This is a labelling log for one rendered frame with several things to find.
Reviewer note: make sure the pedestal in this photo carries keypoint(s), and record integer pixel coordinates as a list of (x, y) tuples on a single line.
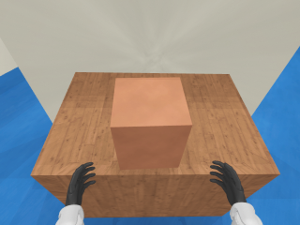
[(222, 130)]

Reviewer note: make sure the robot left forearm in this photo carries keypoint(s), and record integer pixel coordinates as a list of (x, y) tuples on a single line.
[(71, 215)]

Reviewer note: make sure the right robot hand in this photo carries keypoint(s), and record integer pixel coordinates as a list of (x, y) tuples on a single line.
[(230, 183)]

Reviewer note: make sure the robot right forearm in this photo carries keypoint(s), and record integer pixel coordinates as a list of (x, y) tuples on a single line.
[(243, 213)]

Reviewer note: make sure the left robot hand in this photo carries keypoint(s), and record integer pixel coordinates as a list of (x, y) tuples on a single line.
[(77, 186)]

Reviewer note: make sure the carton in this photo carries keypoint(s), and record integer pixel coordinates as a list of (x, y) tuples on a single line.
[(150, 122)]

